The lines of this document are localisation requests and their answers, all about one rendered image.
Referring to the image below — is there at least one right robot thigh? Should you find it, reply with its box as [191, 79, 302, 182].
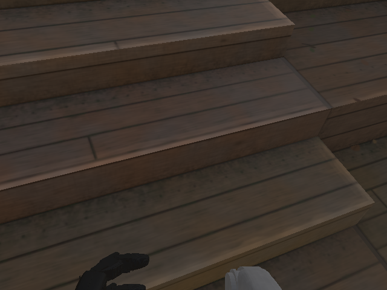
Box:
[225, 266, 282, 290]

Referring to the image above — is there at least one robot left hand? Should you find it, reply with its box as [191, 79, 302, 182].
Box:
[75, 252, 149, 290]

